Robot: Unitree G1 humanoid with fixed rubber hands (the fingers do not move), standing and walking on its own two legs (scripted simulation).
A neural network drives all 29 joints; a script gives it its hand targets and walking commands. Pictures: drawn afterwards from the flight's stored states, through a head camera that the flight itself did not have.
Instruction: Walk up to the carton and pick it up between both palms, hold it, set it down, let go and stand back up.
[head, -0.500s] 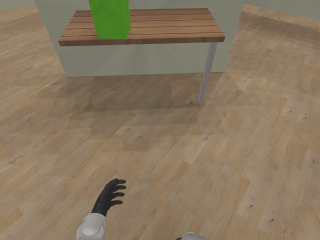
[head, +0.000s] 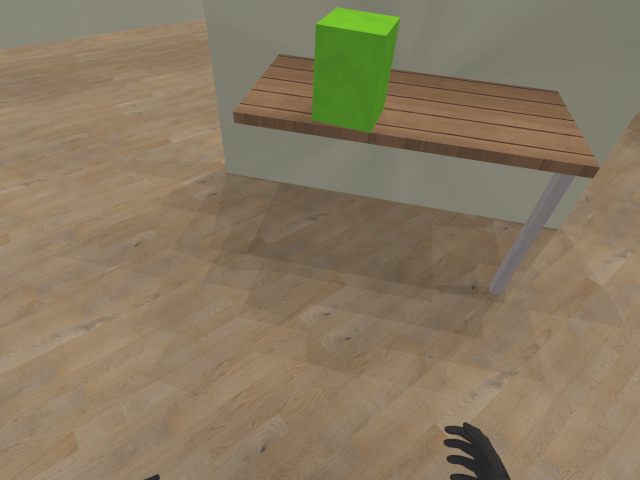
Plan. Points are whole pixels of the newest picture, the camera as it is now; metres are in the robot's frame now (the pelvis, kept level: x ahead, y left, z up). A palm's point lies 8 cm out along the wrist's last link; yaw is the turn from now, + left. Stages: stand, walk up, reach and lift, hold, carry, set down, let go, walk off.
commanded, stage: walk up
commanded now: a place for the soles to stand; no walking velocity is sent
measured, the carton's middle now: (353, 71) +1.20 -0.06 +0.03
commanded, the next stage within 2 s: none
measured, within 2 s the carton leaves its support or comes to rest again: neither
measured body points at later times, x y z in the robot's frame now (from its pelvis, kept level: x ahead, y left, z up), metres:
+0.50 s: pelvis +0.19 -0.04 +0.01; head +0.20 -0.06 +0.46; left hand +0.34 +0.16 -0.08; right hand +0.29 -0.29 -0.12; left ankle +0.14 +0.08 -0.60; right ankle +0.23 -0.15 -0.70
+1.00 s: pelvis +0.36 -0.01 +0.02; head +0.35 +0.03 +0.47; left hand +0.54 +0.21 -0.09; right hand +0.44 -0.24 -0.07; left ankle +0.37 +0.09 -0.70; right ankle +0.38 -0.13 -0.61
